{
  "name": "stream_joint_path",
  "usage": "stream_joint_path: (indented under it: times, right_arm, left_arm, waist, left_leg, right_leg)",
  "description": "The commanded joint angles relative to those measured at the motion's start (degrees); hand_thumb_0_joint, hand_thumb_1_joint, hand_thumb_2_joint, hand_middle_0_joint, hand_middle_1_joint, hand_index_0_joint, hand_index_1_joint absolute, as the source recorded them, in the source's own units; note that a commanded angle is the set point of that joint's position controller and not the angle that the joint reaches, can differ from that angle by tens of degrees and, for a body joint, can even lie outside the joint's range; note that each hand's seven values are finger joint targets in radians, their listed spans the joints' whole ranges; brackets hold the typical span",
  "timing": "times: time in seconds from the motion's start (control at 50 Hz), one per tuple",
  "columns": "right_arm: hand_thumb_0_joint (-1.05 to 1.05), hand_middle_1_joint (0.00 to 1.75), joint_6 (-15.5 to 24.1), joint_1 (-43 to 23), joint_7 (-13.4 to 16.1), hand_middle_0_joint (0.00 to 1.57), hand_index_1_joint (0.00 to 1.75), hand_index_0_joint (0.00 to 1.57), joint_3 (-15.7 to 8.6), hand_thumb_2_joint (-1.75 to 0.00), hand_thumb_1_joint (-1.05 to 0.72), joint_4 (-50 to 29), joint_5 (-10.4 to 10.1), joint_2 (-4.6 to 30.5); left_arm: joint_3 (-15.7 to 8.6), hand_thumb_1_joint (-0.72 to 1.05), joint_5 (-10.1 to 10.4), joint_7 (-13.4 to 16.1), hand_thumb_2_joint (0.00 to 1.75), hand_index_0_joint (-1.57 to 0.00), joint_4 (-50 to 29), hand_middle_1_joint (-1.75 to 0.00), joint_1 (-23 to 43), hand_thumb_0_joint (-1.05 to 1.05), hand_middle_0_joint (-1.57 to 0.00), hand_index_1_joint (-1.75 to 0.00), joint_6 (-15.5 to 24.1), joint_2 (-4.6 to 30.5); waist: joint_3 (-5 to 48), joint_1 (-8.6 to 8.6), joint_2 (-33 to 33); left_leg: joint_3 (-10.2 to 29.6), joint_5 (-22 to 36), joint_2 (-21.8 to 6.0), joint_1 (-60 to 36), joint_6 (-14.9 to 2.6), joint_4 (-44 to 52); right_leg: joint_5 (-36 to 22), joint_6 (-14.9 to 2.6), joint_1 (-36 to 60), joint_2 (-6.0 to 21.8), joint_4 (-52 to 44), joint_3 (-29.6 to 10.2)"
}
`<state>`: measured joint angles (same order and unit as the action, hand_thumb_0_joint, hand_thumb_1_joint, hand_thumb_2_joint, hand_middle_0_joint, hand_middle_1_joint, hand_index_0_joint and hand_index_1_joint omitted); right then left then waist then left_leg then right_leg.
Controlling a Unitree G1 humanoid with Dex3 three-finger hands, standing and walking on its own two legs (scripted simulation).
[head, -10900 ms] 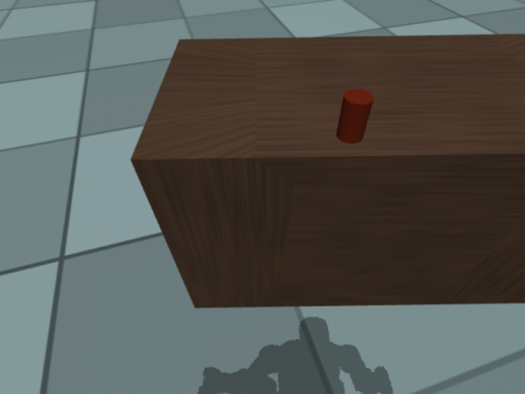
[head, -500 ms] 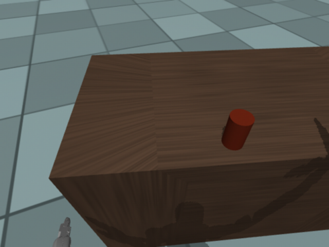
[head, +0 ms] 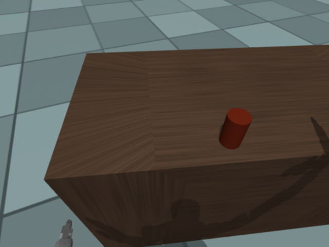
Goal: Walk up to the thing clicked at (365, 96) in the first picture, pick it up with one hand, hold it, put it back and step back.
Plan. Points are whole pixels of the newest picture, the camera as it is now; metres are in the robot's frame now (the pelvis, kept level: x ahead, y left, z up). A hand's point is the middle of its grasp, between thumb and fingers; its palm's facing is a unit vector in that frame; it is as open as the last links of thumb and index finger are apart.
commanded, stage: approach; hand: right
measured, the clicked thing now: (234, 129) +0.40 -0.17 +0.08
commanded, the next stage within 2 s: close in in 0.30 s
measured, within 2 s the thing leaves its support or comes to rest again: neither
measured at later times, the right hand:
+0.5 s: hand (266, 129) +0.39 -0.25 +0.09, palm faces +0.05 +1.00 +0.04, open 17.1 cm
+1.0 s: hand (242, 125) +0.40 -0.19 +0.10, palm faces +0.09 +0.99 +0.04, open 17.4 cm
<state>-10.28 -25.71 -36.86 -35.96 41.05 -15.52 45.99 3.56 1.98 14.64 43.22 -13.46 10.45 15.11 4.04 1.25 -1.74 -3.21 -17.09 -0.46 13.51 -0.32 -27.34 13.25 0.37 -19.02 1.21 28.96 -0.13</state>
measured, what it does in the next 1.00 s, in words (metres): stands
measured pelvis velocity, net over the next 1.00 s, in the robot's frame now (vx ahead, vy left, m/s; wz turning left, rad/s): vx -0.01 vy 0.00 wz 0.04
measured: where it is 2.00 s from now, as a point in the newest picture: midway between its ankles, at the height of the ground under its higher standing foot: outside the picture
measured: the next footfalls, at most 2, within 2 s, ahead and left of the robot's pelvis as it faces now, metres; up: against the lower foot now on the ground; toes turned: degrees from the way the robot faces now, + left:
none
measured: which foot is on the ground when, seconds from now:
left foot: down 0.00-1.00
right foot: down 0.00-1.00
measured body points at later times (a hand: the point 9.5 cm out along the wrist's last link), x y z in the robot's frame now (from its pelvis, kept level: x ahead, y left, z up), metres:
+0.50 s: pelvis -0.01 +0.01 -0.01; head +0.03 -0.01 +0.43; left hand +0.12 +0.27 -0.10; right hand +0.38 -0.31 +0.09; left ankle -0.03 +0.11 -0.74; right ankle +0.02 -0.12 -0.74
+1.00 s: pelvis -0.01 +0.00 -0.01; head +0.00 -0.01 +0.44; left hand +0.14 +0.27 -0.07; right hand +0.38 -0.24 +0.10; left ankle -0.03 +0.11 -0.74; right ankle +0.02 -0.12 -0.74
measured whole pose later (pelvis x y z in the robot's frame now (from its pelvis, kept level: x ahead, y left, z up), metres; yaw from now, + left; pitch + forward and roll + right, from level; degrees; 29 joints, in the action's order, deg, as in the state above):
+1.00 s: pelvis -0.01 +0.00 -0.01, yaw +3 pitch +6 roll +0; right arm 10.1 -26.4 -7.3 -17.3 39.1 -10.9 17.6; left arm -2.8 1.3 5.1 29.5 -14.1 5.9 12.4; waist 5.1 -3.0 0.5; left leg -0.7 -19.7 0.1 21.9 0.0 -35.8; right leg 16.1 0.2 -25.9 2.2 36.2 2.1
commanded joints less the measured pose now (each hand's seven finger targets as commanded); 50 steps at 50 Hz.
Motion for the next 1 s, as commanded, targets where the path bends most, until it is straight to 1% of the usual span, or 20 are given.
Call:
stream_joint_path:
  times: [0.0, 0.06, 0.14, 0.18, 0.22, 0.28, 0.36, 0.4, 0.44, 0.46, 0.5, 0.56, 0.62, 0.7, 0.74, 0.78, 0.82, 0.84, 0.86, 0.98]
  right_arm:
    - [0.00, 0.03, 4.95, -24.75, -0.17, 0.06, 0.03, 0.06, -1.93, -0.04, 0.47, -14.33, -2.69, 19.88]
    - [0.00, 0.03, 4.77, -17.47, 0.56, 0.07, 0.03, 0.06, 1.31, -0.04, 0.44, -5.39, -2.45, 12.96]
    - [0.00, 0.03, 6.48, -15.26, 1.53, 0.07, 0.03, 0.06, 5.53, -0.04, 0.42, -6.54, -1.80, 7.68]
    - [0.00, 0.03, 8.08, -14.83, 2.25, 0.06, 0.03, 0.06, 6.05, -0.03, 0.47, -6.61, -2.34, 6.49]
    - [0.00, 0.04, 11.54, -20.67, 3.84, 0.06, 0.04, 0.06, 5.47, -0.04, 0.49, -9.82, -2.24, 7.24]
    - [0.00, 0.04, 17.55, -29.58, 7.50, 0.06, 0.04, 0.06, 3.46, -0.04, 0.49, -18.58, -1.68, 9.49]
    - [0.00, 0.04, 21.56, -19.34, 11.34, 0.06, 0.04, 0.05, 5.78, -0.05, 0.43, -6.91, -1.42, 1.91]
    - [0.00, 0.03, 24.04, -27.47, 13.25, 0.07, 0.03, 0.06, 4.90, -0.02, 0.47, -9.73, -0.67, 4.96]
    - [0.00, 0.03, 25.23, -29.65, 15.11, 0.07, 0.03, 0.06, 6.19, -0.02, 0.44, -10.40, 0.05, 4.35]
    - [0.00, 0.03, 25.15, -25.66, 16.03, 0.06, 0.03, 0.06, 7.24, -0.02, 0.47, -4.77, 0.55, 1.36]
    - [0.00, 0.04, 26.23, -26.99, 18.50, 0.06, 0.04, 0.05, 7.10, -0.03, 0.50, -8.14, 1.10, 1.17]
    - [0.00, 0.04, 25.70, -20.53, 21.05, 0.05, 0.04, 0.05, 9.65, -0.04, 0.51, -2.14, 2.33, -5.08]
    - [0.00, 0.04, 26.41, -22.33, 22.95, 0.05, 0.04, 0.05, 10.99, -0.04, 0.49, -9.11, 3.15, -5.85]
    - [0.00, 0.04, 26.31, -22.32, 24.07, 0.04, 0.04, 0.04, 13.61, -0.05, 0.53, -12.11, 3.12, -10.02]
    - [0.00, 0.05, 26.65, -27.10, 25.09, 0.04, 0.05, 0.04, 13.30, -0.06, 0.53, -17.51, 2.91, -9.62]
    - [0.00, 0.05, 26.06, -25.07, 26.24, 0.04, 0.05, 0.04, 14.75, -0.06, 0.51, -16.73, 2.54, -12.94]
    - [0.00, 0.05, 25.11, -22.66, 27.30, 0.03, 0.05, 0.04, 15.73, -0.06, 0.51, -14.50, 2.77, -14.72]
    - [0.00, 0.05, 25.14, -21.49, 27.91, 0.04, 0.05, 0.04, 15.29, -0.06, 0.49, -16.18, 2.98, -14.31]
    - [0.00, 0.05, 24.86, -22.66, 28.41, 0.04, 0.05, 0.04, 15.69, -0.06, 0.49, -14.41, 3.40, -14.58]
    - [0.00, 0.05, 23.02, -19.99, 30.74, 0.04, 0.05, 0.03, 18.38, -0.06, 0.51, -13.78, 4.71, -18.71]
  left_arm:
    - [-5.35, -0.55, -0.48, 1.73, 0.04, -0.05, -13.00, -0.06, 10.18, 0.00, -0.05, -0.06, 4.52, 12.04]
    - [-4.99, -0.55, -0.33, 1.46, 0.04, -0.05, -12.44, -0.05, 3.90, 0.00, -0.05, -0.06, 4.11, 10.52]
    - [-1.14, -0.54, -0.64, 0.05, 0.04, -0.05, -11.87, -0.05, -2.56, 0.00, -0.05, -0.05, 3.29, 5.81]
    - [-1.83, -0.54, -0.69, -0.68, 0.04, -0.05, -9.68, -0.06, -4.09, 0.00, -0.05, -0.05, 3.20, 5.58]
    - [-3.52, -0.52, -1.24, -1.41, 0.03, -0.06, -10.61, -0.06, -0.43, 0.00, -0.05, -0.05, 4.01, 6.76]
    - [-3.65, -0.50, -2.18, -2.18, 0.02, -0.07, -9.61, -0.06, 4.37, 0.00, -0.05, -0.05, 4.98, 6.01]
    - [-5.75, -0.51, -2.38, -3.15, 0.02, -0.07, -9.34, -0.06, 10.45, 0.00, -0.06, -0.05, 4.83, 8.05]
    - [-6.20, -0.52, -2.33, -2.91, 0.03, -0.07, -16.57, -0.07, 14.15, 0.00, -0.06, -0.05, 4.75, 9.29]
    - [-6.51, -0.52, -2.05, -3.21, 0.02, -0.08, -16.29, -0.07, 8.83, 0.00, -0.06, -0.05, 3.26, 9.35]
    - [-4.18, -0.52, -1.78, -3.83, 0.02, -0.08, -18.70, -0.07, 8.14, 0.00, -0.06, -0.05, 2.95, 6.74]
    - [-6.76, -0.52, -1.88, -4.29, 0.03, -0.07, -20.56, -0.07, 5.90, 0.00, -0.06, -0.05, 2.31, 8.74]
    - [-5.12, -0.54, -1.83, -6.15, 0.03, -0.07, -17.42, -0.06, -2.52, 0.00, -0.06, -0.06, 0.85, 4.38]
    - [-5.50, -0.53, -1.62, -7.86, 0.03, -0.07, -15.63, -0.06, -2.61, 0.00, -0.06, -0.06, -0.27, 2.81]
    - [-8.21, -0.54, -1.41, -9.23, 0.04, -0.07, -14.89, -0.06, 4.77, 0.00, -0.06, -0.06, -0.65, 4.77]
    - [-9.42, -0.54, -1.37, -9.09, 0.04, -0.07, -18.18, -0.06, 8.15, 0.00, -0.06, -0.06, -0.47, 6.50]
    - [-10.10, -0.55, -1.27, -8.76, 0.05, -0.07, -22.45, -0.06, 10.97, 0.00, -0.06, -0.06, -0.47, 8.10]
    - [-11.17, -0.54, -1.19, -8.27, 0.04, -0.07, -23.15, -0.06, 8.48, 0.00, -0.06, -0.06, -0.88, 9.35]
    - [-9.80, -0.54, -1.13, -8.40, 0.04, -0.07, -24.09, -0.06, 6.70, 0.00, -0.06, -0.06, -1.26, 8.11]
    - [-11.28, -0.53, -0.97, -8.13, 0.04, -0.07, -23.72, -0.06, 4.37, 0.00, -0.06, -0.05, -1.70, 8.72]
    - [-10.41, -0.51, -0.54, -9.79, 0.03, -0.07, -17.99, -0.06, -4.44, 0.00, -0.05, -0.05, -3.48, 4.22]
  waist:
    - [17.62, -1.50, -4.19]
    - [10.91, -2.72, 0.47]
    - [8.15, -2.71, -1.70]
    - [5.85, -3.21, -2.92]
    - [7.16, -4.00, -3.99]
    - [13.85, -2.65, -8.33]
    - [15.48, -2.92, -1.91]
    - [24.17, -3.48, -3.10]
    - [24.35, -3.80, -4.50]
    - [23.46, -4.10, -1.80]
    - [25.61, -4.44, -2.83]
    - [19.59, -4.15, -4.33]
    - [17.71, -3.20, -8.71]
    - [16.06, -3.00, -6.28]
    - [20.18, -3.79, -4.77]
    - [22.53, -4.33, 1.55]
    - [22.57, -5.23, 4.14]
    - [22.67, -3.83, 4.02]
    - [22.86, -5.66, 5.20]
    - [11.10, -5.13, -1.34]
  left_leg:
    - [0.74, 15.69, 0.98, 1.50, -0.60, 2.26]
    - [0.32, 13.41, 1.10, 3.47, -0.16, 3.11]
    - [1.12, 13.17, 0.61, 4.68, -0.03, 3.40]
    - [1.02, 13.10, 0.73, 6.17, -0.06, 3.01]
    - [1.37, 12.68, 0.56, 7.56, 0.09, 2.09]
    - [2.40, 11.31, 0.48, 7.92, -0.31, -0.18]
    - [1.95, 11.72, 1.23, 9.29, -0.03, -3.73]
    - [2.39, 13.64, 1.23, 6.95, -0.04, -4.27]
    - [3.07, 15.67, 1.02, 6.23, 0.02, -4.57]
    - [2.92, 17.10, 1.16, 5.46, 0.49, -4.47]
    - [3.38, 21.04, 0.87, 4.72, 1.07, -4.93]
    - [2.53, 21.60, 1.44, 6.89, 0.81, -4.62]
    - [2.44, 19.89, 1.61, 8.15, 0.13, -4.66]
    - [1.97, 17.01, 2.27, 9.47, -0.31, -5.30]
    - [2.06, 16.81, 2.37, 8.41, -0.25, -5.15]
    - [1.96, 19.18, 2.23, 5.41, 0.45, -5.29]
    - [1.58, 18.21, 2.34, 5.29, 0.73, -5.10]
    - [1.73, 18.91, 1.92, 4.50, 0.89, -5.13]
    - [1.94, 19.25, 1.82, 5.10, 1.19, -4.97]
    - [2.59, 12.71, 1.24, 10.18, 0.43, -3.45]
  right_leg:
    - [-15.85, -1.97, 15.66, -0.97, -1.50, -1.18]
    - [-11.88, -2.25, 12.58, -0.91, -2.35, -1.04]
    - [-10.16, -2.42, 9.62, -1.56, -3.02, 0.07]
    - [-9.59, -2.47, 8.54, -1.29, -3.02, 0.06]
    - [-8.67, -2.34, 8.43, -1.16, -2.05, -0.01]
    - [-7.89, -1.75, 8.87, -0.96, 0.44, 0.15]
    - [-8.57, -1.79, 4.90, -0.57, 4.08, -0.56]
    - [-10.83, -1.45, 8.09, -0.20, 5.27, -0.72]
    - [-12.88, -1.51, 8.55, -0.63, 6.05, -0.18]
    - [-14.01, -1.87, 8.28, -0.66, 6.59, 0.01]
    - [-17.17, -2.07, 8.85, -0.86, 7.37, 0.45]
    - [-18.39, -1.87, 7.31, -0.98, 6.98, 1.02]
    - [-18.81, -1.14, 7.09, -0.60, 6.56, 1.25]
    - [-17.37, -0.92, 5.47, 0.47, 6.23, 0.54]
    - [-16.82, -1.15, 7.70, 0.68, 6.36, 0.41]
    - [-16.19, -1.77, 7.67, 0.35, 6.46, 0.42]
    - [-14.65, -1.91, 8.58, 0.38, 5.83, 0.32]
    - [-15.05, -1.95, 8.85, 0.09, 5.93, 0.70]
    - [-14.58, -2.21, 9.07, 0.04, 6.05, 0.79]
    - [-8.18, -1.68, 5.21, -0.44, 3.19, 2.03]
